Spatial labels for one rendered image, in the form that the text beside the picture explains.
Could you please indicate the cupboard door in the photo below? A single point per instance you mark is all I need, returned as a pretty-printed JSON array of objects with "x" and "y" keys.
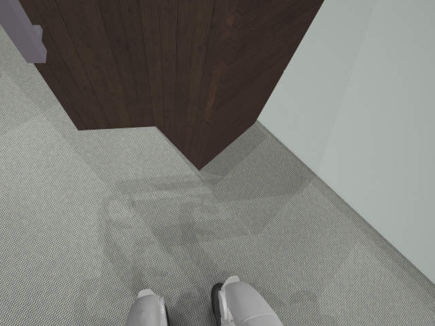
[{"x": 129, "y": 63}]

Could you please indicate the right robot shin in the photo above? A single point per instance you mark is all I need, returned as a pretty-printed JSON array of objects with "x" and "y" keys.
[{"x": 231, "y": 279}]

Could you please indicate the handle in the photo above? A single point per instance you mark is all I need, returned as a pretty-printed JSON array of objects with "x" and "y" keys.
[{"x": 25, "y": 36}]

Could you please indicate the robot right thigh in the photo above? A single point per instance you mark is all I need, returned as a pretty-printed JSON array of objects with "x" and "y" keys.
[{"x": 245, "y": 306}]

